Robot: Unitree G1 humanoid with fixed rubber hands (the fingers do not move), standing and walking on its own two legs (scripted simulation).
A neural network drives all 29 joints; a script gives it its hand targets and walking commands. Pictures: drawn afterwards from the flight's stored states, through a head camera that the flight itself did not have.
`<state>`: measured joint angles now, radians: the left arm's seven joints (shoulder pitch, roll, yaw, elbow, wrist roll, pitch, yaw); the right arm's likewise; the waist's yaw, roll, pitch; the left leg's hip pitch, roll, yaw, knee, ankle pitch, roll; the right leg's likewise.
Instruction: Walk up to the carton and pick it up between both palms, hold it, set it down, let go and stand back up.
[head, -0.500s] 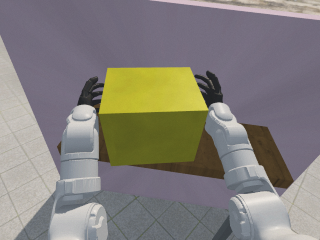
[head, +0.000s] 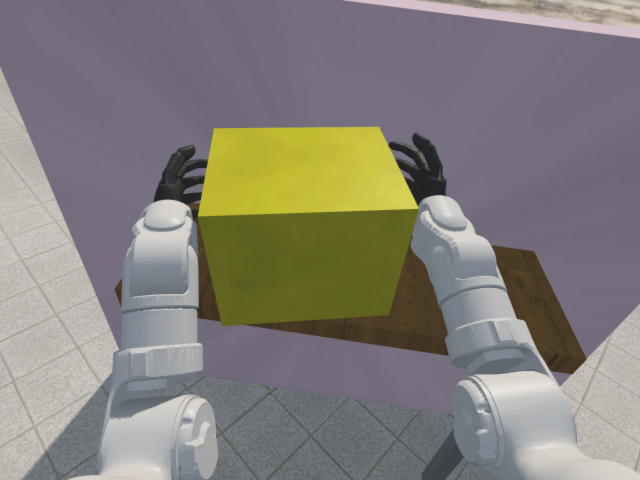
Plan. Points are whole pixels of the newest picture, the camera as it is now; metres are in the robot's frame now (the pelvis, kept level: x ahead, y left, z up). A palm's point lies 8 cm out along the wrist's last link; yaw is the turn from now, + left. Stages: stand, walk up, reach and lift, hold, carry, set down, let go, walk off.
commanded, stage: hold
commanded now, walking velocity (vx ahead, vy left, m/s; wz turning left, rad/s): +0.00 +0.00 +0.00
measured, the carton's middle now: (303, 223) +0.38 +0.01 +0.18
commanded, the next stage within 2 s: none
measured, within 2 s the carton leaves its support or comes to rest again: neither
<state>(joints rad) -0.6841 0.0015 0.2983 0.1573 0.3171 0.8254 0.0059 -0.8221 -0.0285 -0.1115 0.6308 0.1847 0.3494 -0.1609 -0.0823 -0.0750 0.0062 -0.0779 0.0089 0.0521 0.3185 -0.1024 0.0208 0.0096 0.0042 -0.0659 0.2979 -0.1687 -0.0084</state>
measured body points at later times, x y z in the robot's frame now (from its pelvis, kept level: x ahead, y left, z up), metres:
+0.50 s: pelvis +0.01 +0.00 +0.00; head -0.06 +0.02 +0.44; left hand +0.37 +0.16 +0.21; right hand +0.39 -0.14 +0.24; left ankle +0.06 +0.10 -0.75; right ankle +0.01 -0.11 -0.75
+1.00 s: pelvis +0.01 -0.01 +0.00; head -0.05 +0.02 +0.44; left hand +0.38 +0.16 +0.21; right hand +0.39 -0.14 +0.24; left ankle +0.06 +0.10 -0.75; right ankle +0.01 -0.11 -0.75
